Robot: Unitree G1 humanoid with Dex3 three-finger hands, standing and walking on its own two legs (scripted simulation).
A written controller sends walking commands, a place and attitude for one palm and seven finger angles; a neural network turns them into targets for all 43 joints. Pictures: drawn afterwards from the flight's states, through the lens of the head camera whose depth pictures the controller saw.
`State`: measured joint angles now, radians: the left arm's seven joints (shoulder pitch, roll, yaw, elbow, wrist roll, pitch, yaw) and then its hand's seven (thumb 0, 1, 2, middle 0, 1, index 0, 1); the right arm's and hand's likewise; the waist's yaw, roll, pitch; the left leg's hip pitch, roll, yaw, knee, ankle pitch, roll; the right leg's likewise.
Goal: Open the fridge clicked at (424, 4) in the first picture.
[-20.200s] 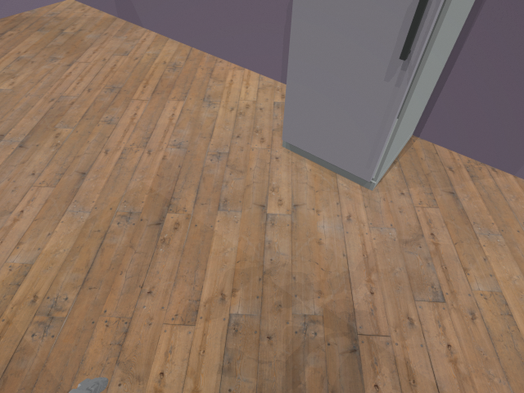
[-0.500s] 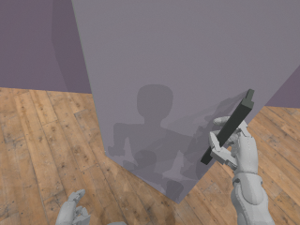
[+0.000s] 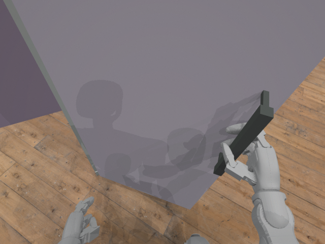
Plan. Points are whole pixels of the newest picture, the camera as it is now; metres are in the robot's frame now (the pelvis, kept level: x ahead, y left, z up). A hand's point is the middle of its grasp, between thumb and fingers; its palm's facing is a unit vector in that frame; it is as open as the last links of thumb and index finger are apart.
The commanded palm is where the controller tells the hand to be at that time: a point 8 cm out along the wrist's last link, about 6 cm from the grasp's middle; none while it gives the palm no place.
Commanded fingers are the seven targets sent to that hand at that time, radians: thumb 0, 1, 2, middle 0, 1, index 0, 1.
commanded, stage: walk backward, drawing the door open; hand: right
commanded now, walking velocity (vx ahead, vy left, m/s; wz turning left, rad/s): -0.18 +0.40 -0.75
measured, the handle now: (237, 140) +0.33 -0.12 +0.11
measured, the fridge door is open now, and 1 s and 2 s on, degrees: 45 65 62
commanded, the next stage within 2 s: stop walking and hold the door back in 0.46 s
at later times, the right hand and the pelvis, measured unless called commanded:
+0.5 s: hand (194, 209) +0.18 -0.03 +0.10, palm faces +0.61 +0.71 -0.35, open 6.5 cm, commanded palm +0.12 -0.04 +0.11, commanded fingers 0.00 -0.90 -0.90 0.45 1.40 0.45 1.40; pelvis +0.01 +0.27 +0.00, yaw -24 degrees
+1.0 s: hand (176, 226) +0.15 +0.00 +0.11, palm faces +0.77 +0.57 -0.30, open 5.6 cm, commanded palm +0.11 -0.04 +0.10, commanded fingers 0.00 -0.90 -0.90 0.45 1.40 0.45 1.40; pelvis -0.02 +0.41 +0.00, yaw -40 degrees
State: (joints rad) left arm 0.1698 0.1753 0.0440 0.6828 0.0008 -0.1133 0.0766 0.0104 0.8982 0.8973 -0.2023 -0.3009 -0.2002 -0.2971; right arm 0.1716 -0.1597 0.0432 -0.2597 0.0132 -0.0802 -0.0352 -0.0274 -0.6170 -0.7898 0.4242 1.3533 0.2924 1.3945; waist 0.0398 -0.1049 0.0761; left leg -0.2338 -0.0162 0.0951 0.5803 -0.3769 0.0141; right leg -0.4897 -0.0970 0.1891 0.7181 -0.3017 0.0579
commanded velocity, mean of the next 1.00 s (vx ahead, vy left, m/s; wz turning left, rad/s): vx -0.01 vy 0.07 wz -0.41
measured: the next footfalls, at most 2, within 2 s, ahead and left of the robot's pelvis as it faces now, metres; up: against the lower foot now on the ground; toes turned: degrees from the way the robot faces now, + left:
right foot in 0.12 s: +0.01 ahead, -0.08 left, +0.00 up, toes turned -11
left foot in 0.38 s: +0.15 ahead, +0.33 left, +0.00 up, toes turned -17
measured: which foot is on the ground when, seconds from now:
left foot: down 0.00-0.12, up 0.14-0.36, down 0.38-0.82, up 0.84-0.94, down 0.96-1.00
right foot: up 0.00-0.10, down 0.12-0.38, up 0.40-0.72, down 0.74-0.96, up 0.98-1.00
